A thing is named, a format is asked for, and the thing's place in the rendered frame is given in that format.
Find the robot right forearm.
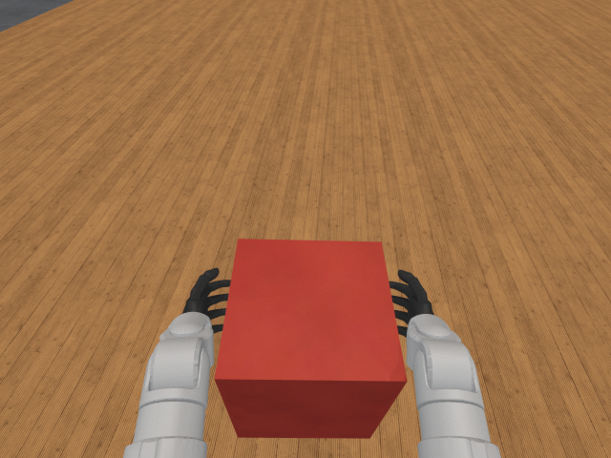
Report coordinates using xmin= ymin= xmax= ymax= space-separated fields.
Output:
xmin=406 ymin=314 xmax=501 ymax=458

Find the robot right hand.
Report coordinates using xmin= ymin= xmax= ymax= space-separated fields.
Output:
xmin=389 ymin=270 xmax=434 ymax=338

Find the robot left hand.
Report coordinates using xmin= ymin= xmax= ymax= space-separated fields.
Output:
xmin=182 ymin=268 xmax=231 ymax=333

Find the carton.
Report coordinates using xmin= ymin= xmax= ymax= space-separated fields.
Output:
xmin=215 ymin=239 xmax=407 ymax=439

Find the robot left forearm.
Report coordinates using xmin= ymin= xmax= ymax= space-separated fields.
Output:
xmin=123 ymin=312 xmax=214 ymax=458

